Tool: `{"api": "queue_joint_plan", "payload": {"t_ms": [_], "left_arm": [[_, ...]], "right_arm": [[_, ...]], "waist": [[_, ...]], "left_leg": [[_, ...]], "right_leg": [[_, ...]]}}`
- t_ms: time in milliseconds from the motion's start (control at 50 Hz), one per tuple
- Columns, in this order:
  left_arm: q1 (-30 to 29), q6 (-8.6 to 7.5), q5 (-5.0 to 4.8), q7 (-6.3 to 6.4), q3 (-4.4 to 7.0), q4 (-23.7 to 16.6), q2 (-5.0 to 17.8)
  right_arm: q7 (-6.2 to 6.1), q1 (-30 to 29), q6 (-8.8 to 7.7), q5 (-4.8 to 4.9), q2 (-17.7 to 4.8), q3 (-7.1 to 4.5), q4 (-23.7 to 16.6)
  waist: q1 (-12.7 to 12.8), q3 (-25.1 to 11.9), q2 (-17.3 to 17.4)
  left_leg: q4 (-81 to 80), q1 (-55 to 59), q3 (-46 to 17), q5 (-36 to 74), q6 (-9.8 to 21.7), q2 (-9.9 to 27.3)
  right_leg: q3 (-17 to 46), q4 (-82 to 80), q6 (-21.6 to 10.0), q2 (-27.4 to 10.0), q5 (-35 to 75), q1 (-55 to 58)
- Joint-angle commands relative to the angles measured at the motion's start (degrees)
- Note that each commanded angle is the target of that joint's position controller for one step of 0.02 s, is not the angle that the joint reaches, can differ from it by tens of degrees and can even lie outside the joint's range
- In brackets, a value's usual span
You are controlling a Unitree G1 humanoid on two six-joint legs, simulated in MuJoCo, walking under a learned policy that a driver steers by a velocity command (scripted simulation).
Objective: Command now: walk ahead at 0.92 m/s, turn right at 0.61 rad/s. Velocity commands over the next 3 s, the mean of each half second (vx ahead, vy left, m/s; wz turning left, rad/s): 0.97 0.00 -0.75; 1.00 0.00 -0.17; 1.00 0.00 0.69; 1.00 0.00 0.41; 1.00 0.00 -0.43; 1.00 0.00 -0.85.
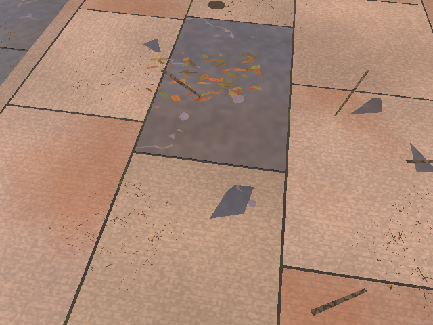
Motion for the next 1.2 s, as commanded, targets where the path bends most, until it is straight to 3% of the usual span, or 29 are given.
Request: {"api": "queue_joint_plan", "payload": {"t_ms": [20,80,120,140,160,180,200,240,300,380,460,520,560,580,600,620,640,680,740,820,860,940,1000,1020,1040,1060,1080,1120,1200], "left_arm": [[-11.61,-0.89,0.05,-0.88,-0.78,-6.42,1.12],[-8.02,-0.71,-0.18,0.36,-0.77,-6.15,2.50],[8.04,-1.13,-0.79,1.28,0.81,-2.00,6.24],[21.04,-1.56,-0.44,2.05,2.46,1.88,9.35],[24.43,-1.02,-0.36,3.38,4.09,3.55,13.01],[18.76,-0.06,0.12,3.49,5.28,2.22,18.27],[19.20,0.03,-0.71,3.40,5.49,1.71,16.85],[18.50,-0.84,-0.76,4.37,4.65,3.81,12.49],[14.36,-2.76,-1.50,4.90,2.86,3.17,8.58],[16.94,-4.32,-1.77,4.70,2.76,3.42,9.51],[23.00,-5.16,-2.99,4.52,2.54,6.08,9.06],[23.47,-5.34,-2.32,5.43,2.65,7.42,11.29],[21.80,-5.17,-0.60,5.92,3.29,7.58,14.85],[18.20,-4.84,0.27,5.87,3.42,7.28,15.34],[16.36,-5.15,0.98,5.89,2.40,6.28,11.08],[26.24,-5.20,-2.61,5.06,0.06,4.10,1.42],[21.57,-5.51,-1.35,5.43,-0.27,4.60,5.95],[11.44,-5.08,-0.57,4.76,-0.20,3.03,7.27],[8.89,-3.56,0.65,3.04,-1.33,0.81,3.61],[-1.11,-3.14,1.37,2.06,-2.79,-4.18,3.27],[-6.57,-3.75,0.98,1.28,-3.61,-5.78,2.90],[-11.31,-4.17,0.16,1.21,-4.16,-6.98,2.58],[-0.32,-4.35,1.18,3.43,-2.00,-3.98,7.58],[11.40,-4.35,1.10,4.41,-0.83,-0.31,9.37],[21.11,-4.37,2.10,5.66,0.84,1.99,13.70],[22.13,-4.77,4.38,5.87,2.10,1.95,17.50],[20.79,-4.16,2.24,5.37,2.03,1.39,14.61],[12.56,-5.07,1.47,5.05,0.81,2.86,7.53],[13.65,-6.82,-0.49,4.87,-0.14,6.93,2.84]], "right_arm": [[-0.71,-0.51,-1.21,0.13,-6.74,-1.20,-1.19],[-1.96,-0.45,-0.34,-0.28,-10.18,-1.63,0.33],[-2.94,-2.95,1.87,-1.17,-13.96,-2.73,-0.22],[-2.92,-5.43,2.29,-0.95,-15.01,-3.08,-1.34],[-2.02,-6.25,1.58,-1.23,-11.15,-2.27,-2.36],[-0.41,-7.38,0.27,0.16,-4.95,-0.77,-8.14],[-0.43,-15.29,-1.04,0.08,-8.22,-0.75,-10.88],[-0.44,-17.20,-2.37,-0.10,-7.96,0.08,-11.36],[-0.17,-16.04,0.94,-2.76,-6.89,0.62,-11.35],[0.95,-29.66,2.46,-1.92,-5.18,1.98,-17.42],[2.02,-34.85,1.56,-0.74,-3.51,2.87,-17.92],[1.28,-35.04,1.37,-0.63,-6.01,2.02,-17.94],[-0.10,-22.95,1.28,0.27,-11.17,-0.30,-14.63],[-1.18,-11.09,1.50,0.83,-13.15,-1.43,-11.33],[-2.56,0.83,1.77,-0.13,-16.30,-2.77,-8.79],[-1.99,-0.88,1.44,-2.47,-20.82,-3.99,-8.00],[-0.49,-3.94,1.75,-1.03,-15.57,-3.63,-8.49],[0.32,-10.60,1.20,-0.75,-8.84,-2.48,-7.17],[0.16,-7.80,0.22,-0.44,-4.77,-0.92,-2.50],[0.48,-6.41,-1.34,1.01,-7.48,-1.20,-0.31],[0.89,-5.75,-1.73,1.67,-7.18,-1.06,0.23],[0.84,-1.63,-2.04,2.27,-10.99,-1.53,2.69],[-0.34,-0.66,-0.66,1.30,-15.53,-2.20,4.03],[-0.84,-2.25,0.09,1.14,-16.24,-2.30,3.98],[-0.76,-2.63,0.18,0.77,-12.53,-1.49,2.68],[-0.33,5.93,0.14,2.84,-0.87,0.79,0.64],[-0.63,1.66,0.36,3.70,-7.48,-0.46,-0.02],[-0.15,-9.06,0.90,2.57,-8.05,-0.82,-1.67],[1.77,-10.55,4.69,0.77,-2.95,-0.52,-2.55]], "waist": [[0.09,12.16,4.57],[3.58,6.56,8.18],[11.93,-3.16,11.59],[17.90,-8.87,9.80],[16.59,-10.37,2.99],[9.49,-10.47,-12.95],[12.70,-10.24,-3.12],[7.89,-0.24,6.16],[2.10,4.12,6.03],[4.69,10.12,3.22],[9.75,6.73,-0.04],[9.28,3.74,-1.60],[2.54,-4.24,-4.10],[-4.72,-8.69,-3.58],[-9.47,-14.39,-0.32],[-0.20,-20.34,21.96],[-2.26,-17.88,14.20],[0.03,-3.44,1.01],[4.12,2.54,4.20],[5.34,8.98,4.73],[4.45,10.03,2.92],[3.45,9.78,3.96],[9.55,-1.03,7.48],[15.40,-6.63,7.51],[18.26,-12.52,4.47],[10.61,-22.39,-11.99],[12.64,-24.33,-8.21],[9.47,-4.58,-1.19],[3.74,2.54,-2.93]], "left_leg": [[-8.13,-6.90,1.08,21.16,3.32,14.01],[5.09,1.45,5.74,71.41,1.35,14.81],[28.22,2.22,5.76,87.27,1.82,16.62],[45.82,-6.68,5.29,79.81,2.40,16.11],[64.02,-23.86,3.76,37.83,1.97,10.67],[83.65,-50.99,-2.99,-6.80,-1.37,-2.62],[85.09,-58.22,-13.70,-1.44,-0.04,0.02],[74.07,-54.44,-14.12,3.50,0.45,5.36],[65.75,-47.15,-13.37,-0.38,-2.56,8.40],[46.22,-45.16,-7.91,11.17,-4.95,8.37],[28.86,-35.71,-4.98,31.52,-1.46,4.59],[22.13,-33.12,-4.33,27.31,1.50,1.02],[22.58,-21.41,-5.92,17.46,3.22,-1.65],[21.40,-10.08,-6.01,14.56,4.05,0.00],[26.03,4.09,-13.29,0.12,5.35,7.52],[17.93,18.29,-48.30,-12.13,14.76,25.46],[9.73,14.37,-58.41,-17.44,14.41,22.88],[7.75,-2.33,-40.94,-9.09,12.70,18.70],[4.11,-13.25,-29.85,-1.39,10.40,13.87],[-4.19,-19.36,-19.72,7.20,10.21,11.60],[-6.44,-22.26,-12.37,18.47,8.61,7.58],[-8.96,-16.64,-10.57,39.75,8.22,10.59],[12.75,-7.31,-10.82,69.39,6.64,11.93],[27.56,-11.64,-10.60,65.00,5.94,10.74],[45.86,-23.24,-9.95,47.02,5.81,7.73],[69.67,-42.91,-10.59,-7.23,5.02,0.53],[75.73,-47.70,-13.48,-4.67,6.18,0.45],[69.66,-50.30,-12.85,5.87,6.02,5.87],[65.97,-47.26,-12.06,6.06,4.50,9.53]], "right_leg": [[-5.80,-7.65,-2.74,-0.68,1.93,0.99],[-12.16,-11.38,-6.91,5.68,-5.15,11.05],[-11.76,-10.85,-9.46,9.60,-13.68,26.26],[-7.77,-15.45,-11.22,10.11,-15.17,42.97],[5.75,-15.79,-12.66,2.16,-26.57,56.60],[42.97,-29.21,-22.61,-11.14,-37.15,67.03],[49.81,-36.16,-22.12,-11.99,-34.68,67.29],[39.26,-39.14,-17.74,-9.89,-22.31,51.85],[27.92,-40.28,-16.36,-3.23,-13.39,35.53],[21.84,-45.06,-14.25,1.51,-4.92,24.37],[18.52,-45.31,-8.97,0.73,17.37,31.93],[17.05,-39.06,-6.84,-1.59,37.39,45.50],[17.45,-23.97,-4.95,-3.96,51.39,50.85],[15.46,-10.45,-4.47,-2.85,48.27,46.67],[13.03,8.27,-4.36,-0.30,33.58,35.79],[8.32,31.38,-1.03,10.19,-23.08,13.52],[9.34,32.57,-2.74,7.70,-22.95,7.27],[8.64,27.03,-2.99,2.39,-14.84,6.54],[9.23,21.51,-2.44,-0.06,-16.55,7.37],[5.10,7.79,-0.37,-2.79,-9.61,2.16],[-0.35,-5.33,-0.12,-2.81,-0.18,8.42],[-3.62,-17.22,-2.12,-0.66,8.32,19.78],[-3.20,-18.52,-3.53,4.93,-4.29,33.78],[-2.12,-20.03,-3.66,4.26,-6.51,46.46],[7.25,-18.61,-4.13,-5.64,-18.78,60.07],[36.08,-23.51,-8.97,-25.18,-35.04,75.80],[48.06,-34.49,-9.46,-25.66,-41.83,71.40],[27.58,-36.90,-6.54,-19.66,-26.56,53.07],[8.23,-42.05,-2.99,-15.23,-11.70,40.23]]}}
